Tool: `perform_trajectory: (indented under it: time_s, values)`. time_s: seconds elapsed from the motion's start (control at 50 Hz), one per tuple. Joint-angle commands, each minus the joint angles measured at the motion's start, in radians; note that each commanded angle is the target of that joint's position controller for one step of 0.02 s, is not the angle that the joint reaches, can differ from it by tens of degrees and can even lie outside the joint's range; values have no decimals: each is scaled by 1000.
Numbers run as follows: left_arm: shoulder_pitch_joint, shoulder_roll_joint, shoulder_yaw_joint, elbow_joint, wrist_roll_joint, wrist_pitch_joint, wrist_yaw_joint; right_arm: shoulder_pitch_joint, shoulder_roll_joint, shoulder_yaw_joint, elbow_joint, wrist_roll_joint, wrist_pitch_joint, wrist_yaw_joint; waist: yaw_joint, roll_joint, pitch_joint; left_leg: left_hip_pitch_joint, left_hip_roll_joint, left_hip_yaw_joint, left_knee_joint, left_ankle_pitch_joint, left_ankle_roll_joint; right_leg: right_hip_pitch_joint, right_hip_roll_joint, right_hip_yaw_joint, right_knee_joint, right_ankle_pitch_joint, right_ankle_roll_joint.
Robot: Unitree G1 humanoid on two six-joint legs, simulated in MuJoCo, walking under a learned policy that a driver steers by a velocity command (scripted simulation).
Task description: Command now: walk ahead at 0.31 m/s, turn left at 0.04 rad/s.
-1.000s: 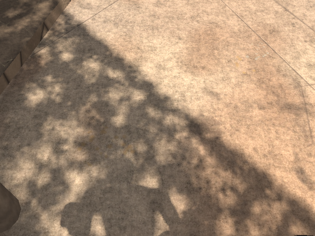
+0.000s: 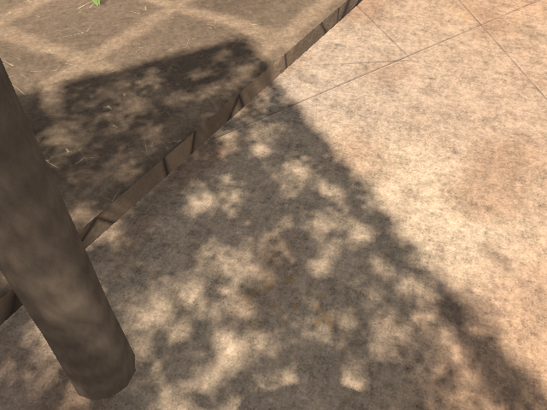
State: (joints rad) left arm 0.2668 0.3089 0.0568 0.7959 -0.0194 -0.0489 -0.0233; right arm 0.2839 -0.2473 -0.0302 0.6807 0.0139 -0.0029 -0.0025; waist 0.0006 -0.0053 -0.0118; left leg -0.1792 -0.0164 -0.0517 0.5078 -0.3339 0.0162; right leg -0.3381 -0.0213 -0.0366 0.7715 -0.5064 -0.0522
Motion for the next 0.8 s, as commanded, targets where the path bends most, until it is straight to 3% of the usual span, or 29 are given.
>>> perform_trajectory:
  time_s: [0.02, 0.04, 0.06, 0.08, 0.1, 0.12, 0.14, 0.18, 0.2, 0.24, 0.28, 0.36, 0.46, 0.5, 0.54, 0.56, 0.58, 0.6, 0.62, 0.64, 0.66, 0.68, 0.7, 0.72, 0.74, 0.78, 0.8]
  values:
    - [-22, 60, 11, -69, 0, -42, -10, -98, -177, -53, -71, 14, -23, 6, 28, 136, 64, -65, 220, -261, -257, -111, 169, 2, -14, -4, -157, 143, -30]
    - [71, 53, 15, -27, 5, -45, -13, -120, -169, -51, -73, 13, -18, 9, 74, 125, 36, -154, 182, -198, -207, -88, 148, 181, 27, -44, -236, 290, -17]
    - [157, 63, 22, 10, 12, -43, -11, -116, -137, -44, -72, 4, -18, 11, 104, 90, 15, -234, 142, -151, -127, -80, 122, 316, 48, -42, -239, 308, -2]
    - [265, 111, 36, 27, 15, -44, -4, -138, -73, -24, -86, -5, -26, 15, 141, -50, 4, -349, 61, -58, 118, -68, 57, 427, -76, 144, -337, 215, -40]
    - [317, 241, 60, 9, 11, -47, -6, -138, -39, -15, -142, 9, -52, 9, 134, -324, -14, -562, -54, 38, 473, -227, -12, 490, -334, 644, -547, 12, -198]
    - [263, 192, 45, -15, 24, -53, -7, -124, -106, -33, -132, 40, -72, 5, 112, -225, 29, -663, -14, -66, 642, -264, -1, 450, -388, 801, -608, -168, -266]
    - [204, 144, 31, -31, 22, -55, -2, -121, -131, -41, -118, 49, -84, 8, 85, -148, 101, -736, 38, -78, 695, -161, 21, 430, -364, 712, -599, -208, -240]
    - [136, 114, 16, -53, 27, -49, 2, -120, -127, -45, -90, 16, -91, 10, 55, -63, 117, -720, 93, -44, 653, 19, 35, 386, -284, 521, -596, -21, -177]
    - [129, 97, 8, -56, 30, -45, 4, -118, -124, -49, -83, 7, -90, 15, 45, -73, 110, -669, 111, -34, 615, 82, 31, 356, -243, 434, -607, 90, -150]
    - [157, 74, -2, -49, 28, -41, 7, -115, -100, -47, -75, 5, -84, 27, 48, -96, 89, -632, 109, 6, 571, 177, 12, 345, -198, 315, -619, 299, -137]
    - [165, 82, -2, -40, 22, -42, 12, -133, -83, -43, -71, -6, -77, 26, 48, -87, 95, -628, 110, 30, 493, 227, -5, 339, -178, 238, -631, 469, -140]
    - [206, 91, -7, -6, 18, -36, 26, -292, -41, -22, -116, 3, -91, 39, 91, -77, 119, -541, 81, 80, 212, 387, -19, 306, -143, 127, -658, 586, -113]
    - [247, 110, 2, 42, 5, -31, 31, -412, -48, -16, -141, 12, -106, 61, 106, -66, 158, -501, 49, 86, 16, 436, 1, 394, -190, 113, -648, 631, -117]
    - [238, 129, 10, 48, -1, -24, 29, -413, -75, -20, -143, 19, -114, 58, 78, -83, 147, -448, 29, 93, -12, 372, 26, 447, -207, 101, -596, 799, -117]
    - [229, 154, 20, 54, 2, -13, 32, -329, -126, -41, -129, 12, -112, 45, 11, -112, 62, -315, -20, 106, -15, 284, 62, 507, -217, 122, -449, 1150, -104]
    - [215, 151, 19, 50, 6, 2, 34, -210, -166, -61, -97, 11, -108, 35, -58, -96, -40, -149, -49, 140, -40, 298, 91, 499, -191, 103, -282, 1294, -81]
    - [182, 144, 12, 30, 15, 6, 37, -19, -200, -74, -52, 1, -104, 21, -149, -102, -164, 180, 36, 58, 3, 353, 138, 306, -168, 110, -59, 1195, -56]
    - [264, 23, -22, -7, 28, -8, 32, 137, -297, -96, -24, -33, -99, 10, -131, 101, -364, 633, 326, -337, 39, 284, 271, -94, -21, 85, 338, 642, 4]
    - [325, 28, -25, 11, 2, -22, 24, 158, -218, -78, 6, -28, -101, 27, -107, 239, -504, 729, 446, -655, -105, 174, 360, -269, 94, 188, 559, -67, 29]
    - [204, 134, 9, -21, -34, -32, 22, 85, -164, -65, 2, -14, -94, 24, -119, 164, -305, 551, 402, -513, -168, 71, 298, -355, 22, 203, 601, -29, 28]
    - [120, 135, 11, -55, -41, -34, 24, 11, -131, -56, 1, -9, -91, 20, -93, 110, -156, 384, 361, -357, -200, 77, 255, -368, -33, 159, 556, 57, 26]
    - [64, 110, 9, -68, -25, -29, 26, -57, -100, -48, 5, -18, -98, 29, -56, 51, -60, 216, 321, -261, -246, 160, 234, -339, -64, 141, 496, 116, 22]
    - [69, 100, 18, -67, -12, -15, 28, -95, -79, -43, 7, -29, -109, 32, -20, 64, -25, 107, 287, -182, -286, 204, 217, -276, -95, 148, 447, 158, 23]
    - [112, 72, 15, -56, -13, 1, 27, -119, -84, -47, 15, -38, -116, 33, 10, 84, -11, 27, 276, -135, -329, 206, 218, -216, -108, 147, 437, 178, 30]
    - [131, 39, 8, -57, -12, 12, 29, -126, -108, -59, 26, -37, -125, 36, 28, 77, 1, -18, 285, -114, -383, 181, 231, -200, -116, 137, 418, 175, 36]
    - [95, 35, 8, -79, -10, 29, 37, -147, -126, -66, 43, -33, -138, 36, 39, 65, 57, -69, 293, -43, -433, 219, 233, -244, -133, 147, 364, 218, 53]
    - [72, 28, 6, -83, -6, 29, 42, -140, -143, -73, 57, -21, -138, 29, 36, 62, 73, -57, 296, -11, -448, 222, 220, -287, -148, 155, 339, 272, 63]
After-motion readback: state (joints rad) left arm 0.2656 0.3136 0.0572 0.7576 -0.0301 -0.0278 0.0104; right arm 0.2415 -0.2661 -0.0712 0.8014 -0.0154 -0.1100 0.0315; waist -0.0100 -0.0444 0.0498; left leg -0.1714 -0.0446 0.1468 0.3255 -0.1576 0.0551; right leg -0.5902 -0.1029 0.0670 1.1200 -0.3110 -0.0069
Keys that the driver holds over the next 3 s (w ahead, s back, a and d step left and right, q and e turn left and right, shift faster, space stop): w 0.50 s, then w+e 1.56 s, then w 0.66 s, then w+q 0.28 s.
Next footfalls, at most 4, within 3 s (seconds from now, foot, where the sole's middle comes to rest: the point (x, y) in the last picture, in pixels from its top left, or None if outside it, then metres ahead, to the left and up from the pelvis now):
0.08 right None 0.07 -0.12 -0.77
0.58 left None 0.44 0.08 -0.77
1.10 right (376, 353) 0.69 -0.23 -0.77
1.58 left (337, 253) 1.02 -0.16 -0.77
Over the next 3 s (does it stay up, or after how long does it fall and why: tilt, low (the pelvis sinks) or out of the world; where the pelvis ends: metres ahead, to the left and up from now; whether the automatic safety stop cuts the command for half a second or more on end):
stays up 1.34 -0.74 0.01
